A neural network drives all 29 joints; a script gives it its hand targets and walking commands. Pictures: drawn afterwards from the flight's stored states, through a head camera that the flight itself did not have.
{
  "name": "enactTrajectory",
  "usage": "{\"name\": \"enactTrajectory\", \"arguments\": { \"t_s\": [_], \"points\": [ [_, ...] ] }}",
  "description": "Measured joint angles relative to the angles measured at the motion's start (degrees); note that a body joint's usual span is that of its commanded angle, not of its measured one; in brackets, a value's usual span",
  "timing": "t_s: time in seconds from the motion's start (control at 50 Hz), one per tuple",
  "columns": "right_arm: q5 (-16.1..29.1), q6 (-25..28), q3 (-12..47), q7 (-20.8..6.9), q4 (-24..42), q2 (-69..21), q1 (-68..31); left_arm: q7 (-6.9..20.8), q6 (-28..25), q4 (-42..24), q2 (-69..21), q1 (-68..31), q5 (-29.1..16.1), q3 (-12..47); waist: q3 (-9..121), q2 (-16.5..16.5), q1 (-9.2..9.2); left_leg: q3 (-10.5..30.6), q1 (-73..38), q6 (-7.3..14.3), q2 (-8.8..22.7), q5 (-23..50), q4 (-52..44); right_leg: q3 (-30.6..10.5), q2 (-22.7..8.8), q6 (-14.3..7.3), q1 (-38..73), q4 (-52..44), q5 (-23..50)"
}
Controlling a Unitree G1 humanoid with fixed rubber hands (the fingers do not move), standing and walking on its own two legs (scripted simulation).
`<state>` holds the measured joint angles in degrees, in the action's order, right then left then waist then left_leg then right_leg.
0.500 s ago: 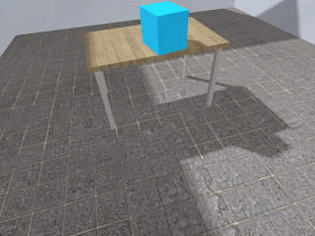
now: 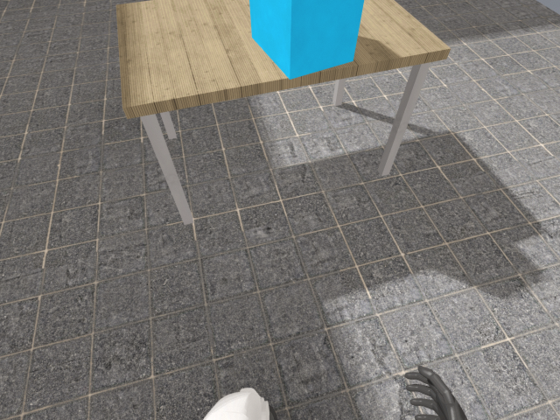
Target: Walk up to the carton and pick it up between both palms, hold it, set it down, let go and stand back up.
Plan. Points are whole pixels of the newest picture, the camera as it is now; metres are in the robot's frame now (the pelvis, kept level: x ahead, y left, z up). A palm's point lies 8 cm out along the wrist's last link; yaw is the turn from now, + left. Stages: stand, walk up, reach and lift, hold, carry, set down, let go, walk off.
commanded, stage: walk up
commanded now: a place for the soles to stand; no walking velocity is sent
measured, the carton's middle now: (302, 7) +1.19 +0.02 +0.01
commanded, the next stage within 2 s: none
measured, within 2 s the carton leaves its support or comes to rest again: neither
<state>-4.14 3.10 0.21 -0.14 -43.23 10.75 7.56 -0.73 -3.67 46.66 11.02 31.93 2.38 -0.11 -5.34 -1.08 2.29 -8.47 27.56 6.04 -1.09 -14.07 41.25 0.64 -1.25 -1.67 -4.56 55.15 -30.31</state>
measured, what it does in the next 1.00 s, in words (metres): walks ahead: right foot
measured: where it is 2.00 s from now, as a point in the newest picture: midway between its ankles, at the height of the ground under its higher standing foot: (286, 264)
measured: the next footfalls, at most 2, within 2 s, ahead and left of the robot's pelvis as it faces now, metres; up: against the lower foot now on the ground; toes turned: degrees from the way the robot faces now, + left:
right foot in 0.40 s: +0.37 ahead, -0.12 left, +0.00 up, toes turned -6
left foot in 1.02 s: +0.62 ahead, +0.10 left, +0.00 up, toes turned +6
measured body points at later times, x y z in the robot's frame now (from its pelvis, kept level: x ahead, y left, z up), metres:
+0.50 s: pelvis +0.24 -0.04 +0.01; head +0.27 -0.07 +0.45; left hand +0.36 +0.18 -0.11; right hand +0.23 -0.28 -0.14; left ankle +0.09 +0.06 -0.68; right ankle +0.33 -0.12 -0.71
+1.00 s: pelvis +0.45 -0.01 +0.02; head +0.46 +0.00 +0.47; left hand +0.41 +0.23 -0.12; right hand +0.56 -0.23 -0.11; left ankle +0.57 +0.10 -0.70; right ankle +0.33 -0.12 -0.71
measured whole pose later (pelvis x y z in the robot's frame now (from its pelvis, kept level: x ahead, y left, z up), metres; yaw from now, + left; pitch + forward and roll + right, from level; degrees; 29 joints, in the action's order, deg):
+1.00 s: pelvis +0.45 -0.01 +0.02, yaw +1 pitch -2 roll -2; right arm -4.2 1.2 0.1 -2.0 -46.1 10.9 14.9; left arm -0.8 -4.9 47.2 10.9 31.3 3.9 -0.7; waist -2.5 1.4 2.0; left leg -4.1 27.3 0.0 3.3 -9.6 37.9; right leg 7.6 0.0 -0.1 1.7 25.9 -25.7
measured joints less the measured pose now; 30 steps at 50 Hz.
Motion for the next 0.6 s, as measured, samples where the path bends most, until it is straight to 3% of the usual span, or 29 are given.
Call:
{"name": "enactTrajectory", "arguments": {
  "t_s": [0.06, 0.12, 0.16, 0.22, 0.32, 0.4, 0.44, 0.48, 0.54, 0.6],
  "points": [
    [2.31, -0.42, -1.8, 1.74, -1.06, 2.1, 5.32, 0.52, 0.9, -0.69, 0.39, -1.64, -0.47, -0.21, 1.58, 2.52, -2.97, 1.4, -6.84, -1.14, 2.01, -3.22, -1.69, -0.78, 2.2, -0.05, -9.49, 16.16, 3.88],
    [2.85, 0.11, -2.71, 1.95, -2.71, 3.17, 11.86, 1.2, 0.7, -3.14, 2.55, -5.59, -0.52, -1.61, 2.65, 2.7, -4.88, 2.02, -15.22, -1.44, 2.82, -2.93, -8.62, -1.84, 1.2, 0.23, -18.32, 17.35, 8.74],
    [3.08, 0.48, -2.97, 1.33, -4.3, 2.73, 15.69, 1.5, 0.45, -5.14, 3.89, -9.69, -0.41, -2.35, 2.48, 1.8, -5.42, 2.81, -18.92, -2.09, 2.72, -2.72, -11.77, -2.94, -0.23, 0.18, -23.78, 15.27, 11.24],
    [2.98, 0.83, -2.46, 0.52, -6.41, 0.82, 19.82, 2.05, 0.57, -7.0, 3.98, -14.88, -0.52, -2.76, 2.3, -0.41, -4.54, 3.13, -22.39, -2.65, 1.93, -3.46, -14.29, -4.32, -1.58, 0.22, -30.04, 9.94, 17.98],
    [2.82, 2.02, -1.76, -0.46, -5.93, -0.64, 21.11, 2.65, 1.54, -6.13, 0.32, -16.68, 0.28, -0.84, 2.6, -2.22, -3.48, 1.48, -25.21, -3.18, -0.1, -6.83, -15.42, 0.07, -2.93, 1.53, -31.43, -4.54, 29.46],
    [1.3, 2.21, -1.53, -0.35, -4.04, 0.17, 20.49, 2.55, 1.8, -4.6, -1.64, -16.66, 1.5, 0.35, 2.35, -1.64, -4.35, 0.68, -26.9, -4.06, -1.59, -10.91, -14.28, 3.04, -2.16, 1.25, -25.38, -16.6, 28.5],
    [0.62, 1.55, -1.77, 0.0, -3.81, 1.81, 20.15, 2.15, 1.35, -4.0, -2.56, -16.52, 1.96, 0.21, 2.41, 1.28, -4.33, 0.62, -27.25, -4.75, -0.04, -14.41, -11.51, 3.97, -0.32, -1.29, -21.82, -19.53, 19.78],
    [0.6, 0.78, -1.7, 0.13, -3.8, 3.05, 19.09, 1.63, 0.36, -4.3, -2.77, -16.61, 2.38, -0.14, 1.13, 4.96, -4.28, 1.76, -24.73, -3.78, 3.23, -16.85, -2.32, 5.88, 1.95, -2.59, -20.77, -18.03, 17.75],
    [1.38, -0.66, -0.82, -0.2, -3.11, 2.13, 19.29, 0.44, 0.01, -4.6, 0.03, -14.76, 0.59, -1.65, 0.88, 2.31, -2.43, 4.41, -16.62, -3.8, 0.83, -17.06, 18.93, 5.46, 0.16, -3.41, -18.59, -14.65, 14.45],
    [1.41, -1.42, -1.25, -0.78, -2.38, 3.26, 17.89, -0.81, 0.07, -3.81, 1.34, -9.91, -1.0, -2.43, 2.08, 0.62, -0.23, 6.2, -8.75, -4.55, 0.14, -12.02, 28.06, 4.3, -0.69, -2.52, -11.86, -20.66, 14.68]
  ]
}}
